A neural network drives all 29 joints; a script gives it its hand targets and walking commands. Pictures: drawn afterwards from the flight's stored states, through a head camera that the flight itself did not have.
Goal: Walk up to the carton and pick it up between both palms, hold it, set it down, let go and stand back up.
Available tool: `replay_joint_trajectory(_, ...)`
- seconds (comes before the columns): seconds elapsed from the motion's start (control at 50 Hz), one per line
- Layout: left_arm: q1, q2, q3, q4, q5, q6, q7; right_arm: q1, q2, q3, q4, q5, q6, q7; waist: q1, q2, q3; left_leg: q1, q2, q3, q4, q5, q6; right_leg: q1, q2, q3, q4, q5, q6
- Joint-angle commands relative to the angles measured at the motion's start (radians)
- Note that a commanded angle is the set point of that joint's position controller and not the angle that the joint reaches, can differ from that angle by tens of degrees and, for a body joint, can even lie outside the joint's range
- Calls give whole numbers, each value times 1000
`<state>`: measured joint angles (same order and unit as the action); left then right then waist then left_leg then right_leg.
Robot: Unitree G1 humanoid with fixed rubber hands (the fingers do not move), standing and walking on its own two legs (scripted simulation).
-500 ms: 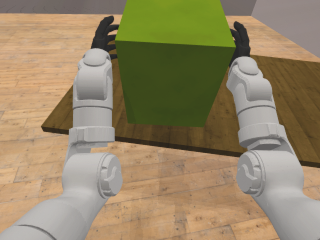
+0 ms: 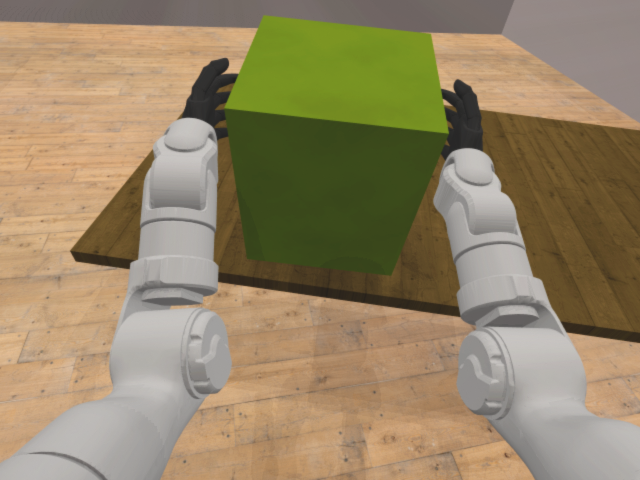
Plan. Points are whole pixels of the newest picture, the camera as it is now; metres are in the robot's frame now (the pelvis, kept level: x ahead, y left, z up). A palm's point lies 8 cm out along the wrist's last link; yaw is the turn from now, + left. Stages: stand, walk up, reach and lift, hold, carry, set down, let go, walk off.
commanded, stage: set down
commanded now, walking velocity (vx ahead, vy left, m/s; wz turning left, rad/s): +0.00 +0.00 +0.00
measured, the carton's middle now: (332, 154) +0.46 -0.05 +0.19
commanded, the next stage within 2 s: none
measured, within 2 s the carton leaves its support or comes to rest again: rests again in 1.46 s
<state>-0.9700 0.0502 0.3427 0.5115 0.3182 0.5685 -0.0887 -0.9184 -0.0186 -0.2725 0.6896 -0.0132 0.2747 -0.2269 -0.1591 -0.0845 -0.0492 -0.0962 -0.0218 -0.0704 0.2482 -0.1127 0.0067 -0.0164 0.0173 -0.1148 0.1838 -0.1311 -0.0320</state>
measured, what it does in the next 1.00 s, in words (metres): stands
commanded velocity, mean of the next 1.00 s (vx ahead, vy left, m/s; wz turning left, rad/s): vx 0.00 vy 0.00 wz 0.00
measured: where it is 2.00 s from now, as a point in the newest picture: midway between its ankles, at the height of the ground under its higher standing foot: outside the picture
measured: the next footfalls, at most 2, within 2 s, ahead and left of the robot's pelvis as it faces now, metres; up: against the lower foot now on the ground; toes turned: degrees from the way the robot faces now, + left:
none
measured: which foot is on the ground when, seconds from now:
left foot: down 0.00-1.00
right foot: down 0.00-1.00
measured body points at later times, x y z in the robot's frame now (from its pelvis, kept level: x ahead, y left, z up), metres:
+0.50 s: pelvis +0.01 +0.01 +0.00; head +0.01 +0.04 +0.45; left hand +0.47 +0.10 +0.20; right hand +0.43 -0.20 +0.20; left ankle +0.02 +0.12 -0.75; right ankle -0.02 -0.09 -0.75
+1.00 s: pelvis +0.01 +0.00 +0.00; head +0.01 +0.04 +0.45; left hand +0.47 +0.12 +0.18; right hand +0.43 -0.19 +0.20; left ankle +0.02 +0.12 -0.75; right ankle -0.02 -0.09 -0.75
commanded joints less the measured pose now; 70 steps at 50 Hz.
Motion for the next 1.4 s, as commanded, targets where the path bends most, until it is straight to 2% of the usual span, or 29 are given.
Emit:
replay_joint_trajectory(0.0,-636,-322,-214,-40,-89,-76,-125,-722,263,147,-141,-10,-47,160,14,87,-321,65,-15,37,-25,5,-2,64,0,-51,26,204,90)
replay_joint_trajectory(0.08,-640,-337,-234,-42,-114,-118,-101,-737,260,147,-156,-27,-82,176,7,102,-481,179,-6,28,13,148,-14,70,15,-51,24,294,75)
replay_joint_trajectory(0.12,-641,-300,-189,46,-96,-126,-109,-705,227,78,-47,-65,-66,183,-2,143,-404,179,-5,23,6,94,-27,26,11,-49,9,246,73)
replay_joint_trajectory(0.16,-694,-316,-203,36,-108,-145,-106,-722,245,56,-45,-96,-68,198,-17,136,-391,163,0,17,0,54,-36,-45,11,-69,1,165,72)
replay_joint_trajectory(0.18,-679,-311,-205,35,-115,-152,-102,-711,248,59,-40,-102,-75,202,-3,109,-419,191,3,18,-2,67,-36,-36,11,-63,-11,174,63)
replay_joint_trajectory(0.22,-653,-321,-198,76,-108,-161,-97,-723,251,50,-43,-117,-80,207,-10,103,-414,200,4,17,9,118,-35,-23,21,-69,-2,218,71)
replay_joint_trajectory(0.26,-656,-321,-211,32,-99,-173,-90,-689,243,52,-37,-108,-86,213,-7,154,-458,232,2,13,16,195,-49,-1,22,-61,-4,294,61)
replay_joint_trajectory(0.3,-613,-338,-223,47,-104,-165,-90,-685,242,73,-61,-90,-90,212,-12,136,-465,281,8,2,49,289,-55,-14,28,-56,-1,351,62)
replay_joint_trajectory(0.32,-601,-336,-222,66,-105,-165,-88,-698,220,63,-50,-92,-87,212,-15,170,-449,273,12,-7,47,291,-63,-16,22,-49,-16,329,53)
replay_joint_trajectory(0.34,-608,-329,-199,64,-99,-171,-89,-692,238,65,-29,-106,-83,214,-6,147,-429,254,9,-5,45,286,-56,-19,17,-51,-13,339,57)
replay_joint_trajectory(0.4,-622,-362,-276,-17,-134,-197,-75,-677,252,101,-86,-78,-112,216,-17,153,-568,327,9,-3,67,377,-69,-8,24,-42,-7,421,57)
replay_joint_trajectory(0.44,-644,-367,-273,27,-135,-198,-71,-694,270,109,-61,-88,-106,219,-20,158,-526,307,8,-12,73,376,-61,-18,21,-31,-6,423,56)
replay_joint_trajectory(0.46,-686,-347,-239,40,-135,-216,-73,-727,278,96,-57,-102,-111,223,-4,127,-512,242,7,0,63,340,-49,-4,22,-40,5,423,65)
replay_joint_trajectory(0.54,-651,-433,-319,-81,-151,-252,-49,-683,345,173,-119,-73,-166,201,-1,134,-723,251,-5,-9,93,533,-41,141,25,-9,66,710,70)
replay_joint_trajectory(0.62,-625,-399,-270,35,-132,-228,-55,-667,364,194,-52,-77,-141,193,25,94,-595,105,3,1,46,406,-8,209,2,8,79,698,85)
replay_joint_trajectory(0.68,-566,-388,-222,72,-111,-217,-65,-667,393,248,-106,-55,-152,184,60,0,-593,-21,-10,17,13,359,41,390,-10,30,127,867,109)
replay_joint_trajectory(0.74,-567,-344,-164,127,-93,-218,-84,-697,368,205,-97,-73,-145,179,64,-2,-543,-92,-16,20,-36,244,69,412,-32,50,147,824,129)
replay_joint_trajectory(0.78,-571,-331,-157,149,-88,-216,-90,-661,338,149,-36,-85,-130,182,35,55,-470,-26,-10,10,-30,238,44,302,-25,35,113,735,122)
replay_joint_trajectory(0.8,-588,-326,-154,173,-86,-217,-95,-671,331,133,-27,-92,-123,185,33,37,-442,-1,-9,8,-21,219,29,263,-15,8,99,668,120)
replay_joint_trajectory(0.84,-598,-292,-123,210,-78,-223,-99,-666,302,76,-2,-111,-109,196,28,83,-398,44,-6,16,-31,170,17,161,-12,-3,63,535,115)
replay_joint_trajectory(0.9,-658,-291,-145,193,-98,-269,-102,-686,308,20,-18,-151,-117,205,-5,107,-457,113,-3,4,-18,168,0,71,-1,-21,43,456,104)
replay_joint_trajectory(0.96,-699,-330,-189,146,-106,-313,-83,-667,298,-35,-12,-201,-133,219,-32,212,-559,231,4,-5,7,240,-44,-13,10,-34,9,426,71)
replay_joint_trajectory(1.0,-718,-316,-183,170,-107,-322,-81,-633,315,-60,21,-235,-116,223,-55,212,-533,267,9,-5,20,242,-60,-67,11,-40,-20,379,65)
replay_joint_trajectory(1.02,-698,-311,-187,179,-119,-323,-76,-622,317,-60,32,-232,-108,227,-44,186,-554,274,13,-13,14,232,-60,-68,11,-45,-20,367,62)
replay_joint_trajectory(1.12,-749,-324,-186,188,-125,-342,-63,-691,302,-103,-9,-306,-120,265,-46,196,-591,299,25,-14,11,199,-67,-153,16,-57,-43,262,53)
replay_joint_trajectory(1.16,-753,-330,-172,197,-104,-361,-59,-681,361,-75,3,-315,-137,269,-23,189,-643,292,25,-16,19,253,-58,-125,7,-39,-25,353,55)
replay_joint_trajectory(1.2,-685,-318,-116,275,-79,-346,-64,-664,369,-76,28,-306,-114,272,-2,175,-559,212,23,-6,-7,197,-31,-50,-1,-25,-21,362,66)
replay_joint_trajectory(1.3,-641,-259,-14,351,-38,-359,-77,-689,390,-41,-36,-319,-125,279,83,33,-508,38,14,7,-52,143,31,112,-6,-11,38,456,105)
replay_joint_trajectory(1.38,-635,-270,-11,356,-35,-373,-76,-684,397,-34,-65,-317,-141,279,87,42,-563,11,7,6,-61,185,47,162,-12,3,67,598,113)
